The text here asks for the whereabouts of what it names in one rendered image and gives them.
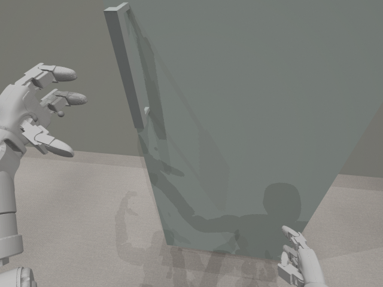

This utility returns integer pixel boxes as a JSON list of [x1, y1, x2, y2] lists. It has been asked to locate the robot right hand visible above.
[[278, 225, 326, 287]]

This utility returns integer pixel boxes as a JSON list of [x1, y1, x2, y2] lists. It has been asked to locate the handle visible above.
[[104, 2, 150, 129]]

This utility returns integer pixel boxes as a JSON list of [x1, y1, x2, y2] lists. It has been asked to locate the robot left hand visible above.
[[0, 63, 88, 157]]

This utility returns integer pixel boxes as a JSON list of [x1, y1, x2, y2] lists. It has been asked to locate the robot left upper arm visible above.
[[0, 267, 37, 287]]

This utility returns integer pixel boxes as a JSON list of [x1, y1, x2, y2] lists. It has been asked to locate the fridge door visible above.
[[103, 0, 383, 261]]

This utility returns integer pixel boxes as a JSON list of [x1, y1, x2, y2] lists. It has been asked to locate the robot left forearm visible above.
[[0, 128, 27, 267]]

